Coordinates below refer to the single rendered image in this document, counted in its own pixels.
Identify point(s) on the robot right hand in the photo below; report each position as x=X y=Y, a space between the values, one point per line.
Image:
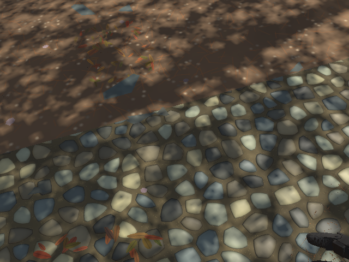
x=339 y=243

